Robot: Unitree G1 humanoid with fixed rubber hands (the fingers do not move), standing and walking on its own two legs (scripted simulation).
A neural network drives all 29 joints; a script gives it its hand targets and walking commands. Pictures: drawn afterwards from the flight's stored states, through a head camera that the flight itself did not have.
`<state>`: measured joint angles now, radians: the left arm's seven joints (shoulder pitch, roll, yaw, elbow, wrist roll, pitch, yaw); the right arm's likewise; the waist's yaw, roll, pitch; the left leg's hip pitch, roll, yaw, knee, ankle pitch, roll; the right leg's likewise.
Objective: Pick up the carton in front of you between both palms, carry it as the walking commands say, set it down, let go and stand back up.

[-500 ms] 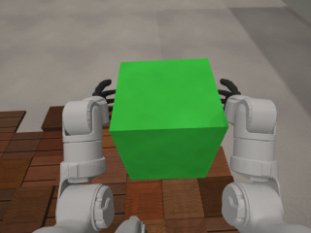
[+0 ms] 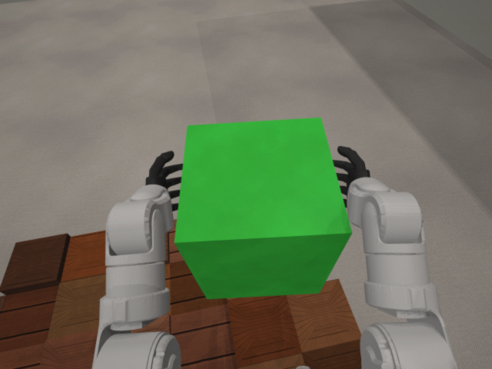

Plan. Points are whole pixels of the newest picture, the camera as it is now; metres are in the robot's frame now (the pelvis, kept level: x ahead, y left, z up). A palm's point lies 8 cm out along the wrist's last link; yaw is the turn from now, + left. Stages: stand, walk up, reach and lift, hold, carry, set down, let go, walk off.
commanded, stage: carry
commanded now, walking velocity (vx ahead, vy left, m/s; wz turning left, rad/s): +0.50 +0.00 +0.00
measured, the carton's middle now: (258, 216) +0.36 -0.02 +0.05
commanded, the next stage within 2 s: none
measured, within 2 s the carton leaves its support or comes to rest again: neither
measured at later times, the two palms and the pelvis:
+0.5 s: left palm (156, 83) +0.63 +0.17 +0.15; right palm (303, 70) +0.63 -0.13 +0.16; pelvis +0.25 +0.01 +0.01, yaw +0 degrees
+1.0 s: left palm (169, 69) +0.70 +0.15 +0.14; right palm (304, 59) +0.71 -0.15 +0.14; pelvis +0.35 +0.00 +0.02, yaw +1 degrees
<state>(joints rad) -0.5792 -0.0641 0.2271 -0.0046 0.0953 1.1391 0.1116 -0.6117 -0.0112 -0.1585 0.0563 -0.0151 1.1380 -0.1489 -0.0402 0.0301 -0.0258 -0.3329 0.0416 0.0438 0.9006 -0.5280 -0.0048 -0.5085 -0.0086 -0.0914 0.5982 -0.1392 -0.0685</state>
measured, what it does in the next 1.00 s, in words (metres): walks ahead: left foot, then right foot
